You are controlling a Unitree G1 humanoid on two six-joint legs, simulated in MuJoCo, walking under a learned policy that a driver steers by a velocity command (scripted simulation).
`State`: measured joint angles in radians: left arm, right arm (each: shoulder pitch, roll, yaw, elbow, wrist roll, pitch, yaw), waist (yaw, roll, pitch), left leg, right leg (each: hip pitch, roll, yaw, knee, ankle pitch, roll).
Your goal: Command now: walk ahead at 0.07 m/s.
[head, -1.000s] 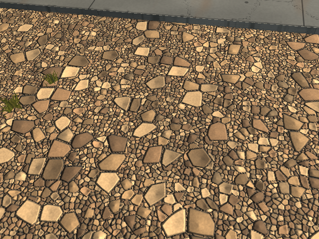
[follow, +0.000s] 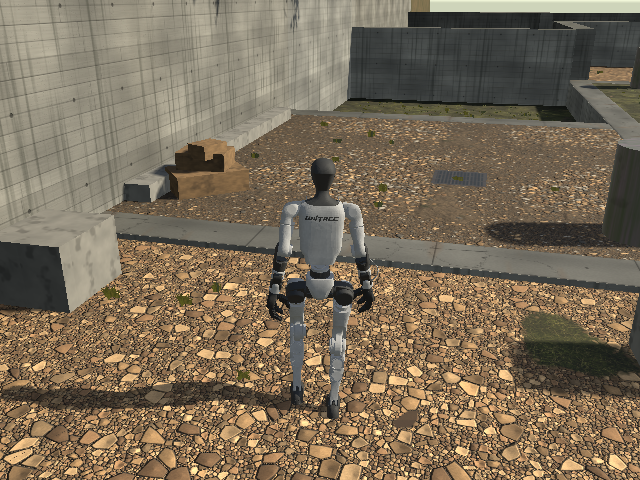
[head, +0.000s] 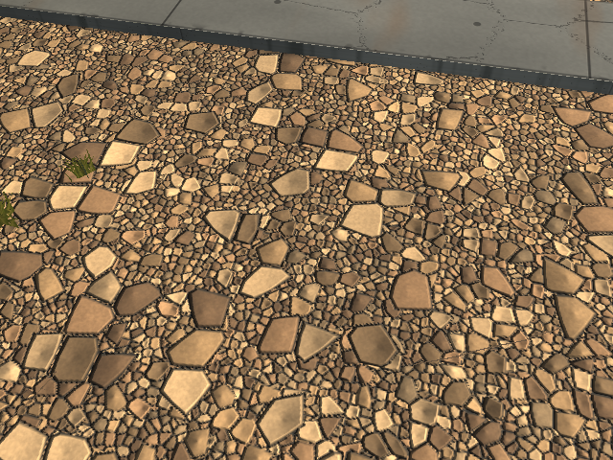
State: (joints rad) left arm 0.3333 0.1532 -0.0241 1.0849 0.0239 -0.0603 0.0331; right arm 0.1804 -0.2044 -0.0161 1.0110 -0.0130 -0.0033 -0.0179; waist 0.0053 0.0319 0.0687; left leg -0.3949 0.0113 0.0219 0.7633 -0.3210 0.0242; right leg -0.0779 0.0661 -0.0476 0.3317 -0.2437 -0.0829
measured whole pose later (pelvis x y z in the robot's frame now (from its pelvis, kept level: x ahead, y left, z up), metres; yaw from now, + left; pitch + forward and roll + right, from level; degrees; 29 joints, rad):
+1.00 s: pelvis +0.10 -0.03 -0.01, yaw +13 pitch +0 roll +0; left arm 0.21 0.20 0.05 0.90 0.03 0.01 0.07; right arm 0.19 -0.27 -0.09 0.92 -0.03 0.06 -0.02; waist -0.03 0.05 0.05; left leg -0.48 -0.08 -0.06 0.99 -0.44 0.03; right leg -0.27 0.01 -0.04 0.48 -0.21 -0.04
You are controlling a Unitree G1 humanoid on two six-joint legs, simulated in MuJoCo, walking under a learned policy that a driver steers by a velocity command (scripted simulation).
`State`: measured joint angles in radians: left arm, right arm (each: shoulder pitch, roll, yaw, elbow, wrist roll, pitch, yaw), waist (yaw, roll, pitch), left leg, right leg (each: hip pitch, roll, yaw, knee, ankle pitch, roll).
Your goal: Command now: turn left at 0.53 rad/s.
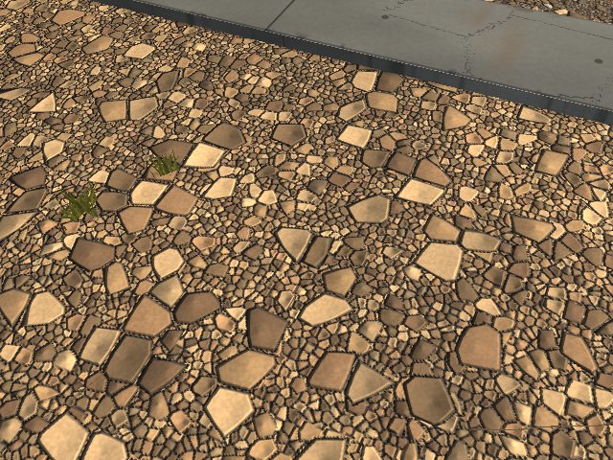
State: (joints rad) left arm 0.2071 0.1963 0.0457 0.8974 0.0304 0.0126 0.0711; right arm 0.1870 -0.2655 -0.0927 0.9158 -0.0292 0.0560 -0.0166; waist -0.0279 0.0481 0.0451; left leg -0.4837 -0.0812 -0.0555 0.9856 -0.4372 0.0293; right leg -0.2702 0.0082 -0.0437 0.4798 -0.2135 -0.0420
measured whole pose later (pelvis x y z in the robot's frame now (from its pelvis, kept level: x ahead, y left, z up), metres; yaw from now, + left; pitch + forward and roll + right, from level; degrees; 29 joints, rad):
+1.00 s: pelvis +0.07 +0.04 +0.01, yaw +27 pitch +1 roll +0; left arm 0.31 0.24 0.03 0.81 0.03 -0.05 0.00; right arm 0.30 -0.27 -0.05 0.79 -0.04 -0.02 0.03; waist 0.00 0.04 0.00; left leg -0.39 -0.08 -0.09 0.92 -0.37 0.07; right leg -0.15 0.05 0.00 0.39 -0.26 -0.06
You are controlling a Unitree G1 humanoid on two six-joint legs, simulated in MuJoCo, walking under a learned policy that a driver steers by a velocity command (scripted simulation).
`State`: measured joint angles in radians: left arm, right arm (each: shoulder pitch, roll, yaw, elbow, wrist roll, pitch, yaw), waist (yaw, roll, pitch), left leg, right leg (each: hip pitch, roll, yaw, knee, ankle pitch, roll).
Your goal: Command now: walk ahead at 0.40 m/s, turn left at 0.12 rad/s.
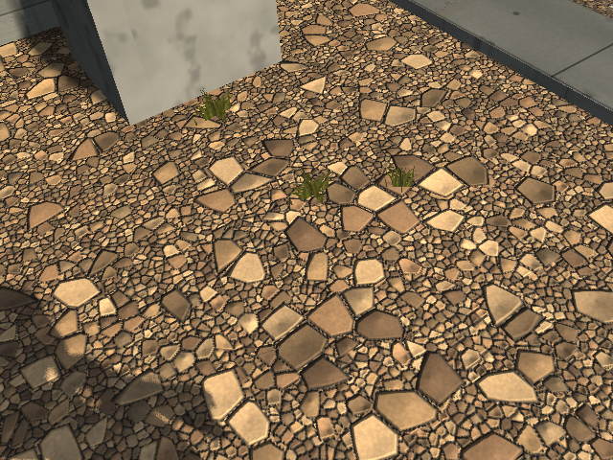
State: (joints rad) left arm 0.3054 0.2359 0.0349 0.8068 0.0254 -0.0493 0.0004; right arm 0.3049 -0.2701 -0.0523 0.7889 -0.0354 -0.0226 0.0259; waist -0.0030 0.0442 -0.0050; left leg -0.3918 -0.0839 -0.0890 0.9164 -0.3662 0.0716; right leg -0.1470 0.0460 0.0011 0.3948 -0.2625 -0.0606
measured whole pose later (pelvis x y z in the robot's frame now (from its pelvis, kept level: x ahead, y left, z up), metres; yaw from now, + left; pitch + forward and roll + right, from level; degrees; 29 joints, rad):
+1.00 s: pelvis +0.52 +0.01 -0.02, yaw -16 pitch +0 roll +0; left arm 0.17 0.26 0.06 0.83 0.02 -0.02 -0.02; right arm 0.33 -0.22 -0.02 0.90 -0.02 -0.07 -0.01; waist -0.02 0.00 0.06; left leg -0.29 0.02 0.06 1.24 -0.39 0.03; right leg -0.36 0.13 -0.09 0.56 -0.22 -0.16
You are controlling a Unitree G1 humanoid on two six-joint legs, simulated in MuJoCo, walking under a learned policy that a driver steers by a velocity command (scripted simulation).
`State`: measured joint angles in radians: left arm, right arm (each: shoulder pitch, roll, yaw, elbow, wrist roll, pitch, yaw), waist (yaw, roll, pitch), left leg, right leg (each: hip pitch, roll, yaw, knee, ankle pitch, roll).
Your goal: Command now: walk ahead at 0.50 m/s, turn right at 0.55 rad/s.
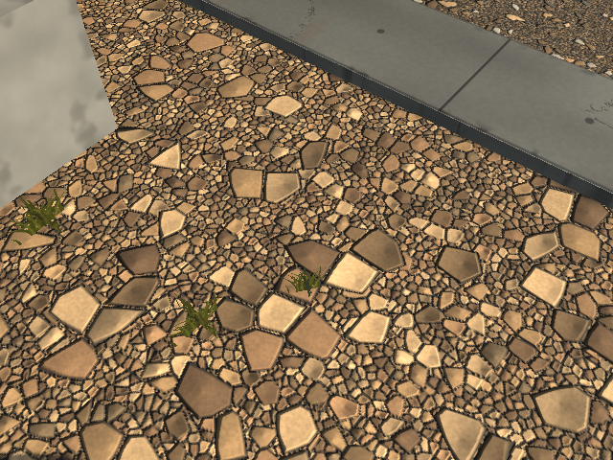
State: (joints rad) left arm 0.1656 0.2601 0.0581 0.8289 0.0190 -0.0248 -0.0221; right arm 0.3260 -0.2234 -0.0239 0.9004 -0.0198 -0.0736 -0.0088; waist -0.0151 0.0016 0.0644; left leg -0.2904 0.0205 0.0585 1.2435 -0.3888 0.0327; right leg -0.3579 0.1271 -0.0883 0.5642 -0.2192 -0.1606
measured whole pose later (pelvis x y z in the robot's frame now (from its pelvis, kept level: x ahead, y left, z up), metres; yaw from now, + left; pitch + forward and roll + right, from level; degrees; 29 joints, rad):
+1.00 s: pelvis +0.50 -0.09 +0.00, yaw -34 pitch +2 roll +1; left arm 0.04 0.25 0.03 0.68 0.06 -0.03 -0.05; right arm 0.42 -0.25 -0.03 0.89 -0.01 -0.04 0.00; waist -0.06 0.00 0.06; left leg -0.08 0.11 0.20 0.81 -0.48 -0.01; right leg -0.46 0.04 -0.08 0.61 -0.16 -0.12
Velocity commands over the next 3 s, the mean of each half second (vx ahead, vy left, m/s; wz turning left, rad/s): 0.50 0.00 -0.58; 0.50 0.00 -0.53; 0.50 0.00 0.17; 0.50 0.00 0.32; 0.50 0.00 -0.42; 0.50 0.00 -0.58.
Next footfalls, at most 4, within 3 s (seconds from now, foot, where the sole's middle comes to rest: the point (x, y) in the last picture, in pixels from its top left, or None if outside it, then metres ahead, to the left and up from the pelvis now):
0.42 left None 0.43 0.10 -0.76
0.96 right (413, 407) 0.56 -0.21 -0.76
1.52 left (398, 276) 0.91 -0.22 -0.76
2.06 right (473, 202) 1.16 -0.46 -0.76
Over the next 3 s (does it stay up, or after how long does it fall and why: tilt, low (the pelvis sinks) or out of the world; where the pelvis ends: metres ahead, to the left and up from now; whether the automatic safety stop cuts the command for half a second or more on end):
stays up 1.42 -0.55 0.03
